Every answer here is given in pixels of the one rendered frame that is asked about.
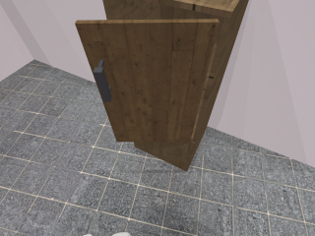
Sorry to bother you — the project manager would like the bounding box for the cupboard door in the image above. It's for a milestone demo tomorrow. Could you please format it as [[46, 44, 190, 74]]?
[[75, 19, 220, 143]]

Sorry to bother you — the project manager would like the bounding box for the handle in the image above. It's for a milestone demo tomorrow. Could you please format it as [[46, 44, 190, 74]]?
[[94, 59, 112, 102]]

